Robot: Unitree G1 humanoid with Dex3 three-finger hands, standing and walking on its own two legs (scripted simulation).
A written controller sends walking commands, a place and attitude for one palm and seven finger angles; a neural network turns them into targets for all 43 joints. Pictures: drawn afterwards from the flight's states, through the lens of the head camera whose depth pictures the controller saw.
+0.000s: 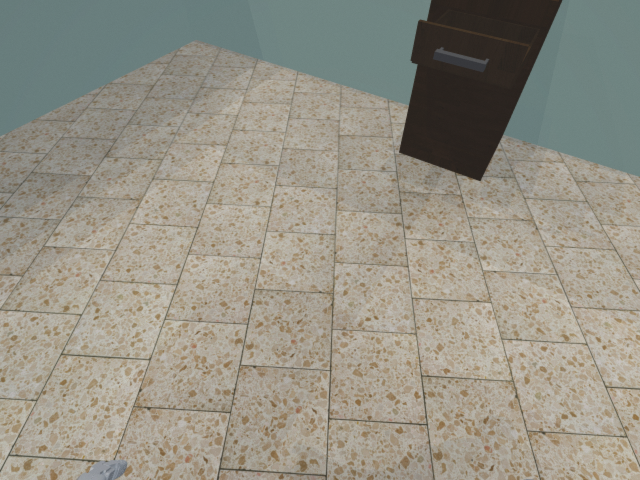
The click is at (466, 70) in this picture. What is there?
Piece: drawer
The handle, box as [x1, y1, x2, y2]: [433, 47, 488, 71]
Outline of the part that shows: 433,56 434,59 480,71 483,71 488,60 486,58 484,61 444,51 442,47 437,49 434,52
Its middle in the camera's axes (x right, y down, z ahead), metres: +0.50 -0.64 +1.38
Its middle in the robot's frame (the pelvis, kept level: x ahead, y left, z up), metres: +1.48 -0.43 -0.13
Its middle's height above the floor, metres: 0.64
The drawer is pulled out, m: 0.20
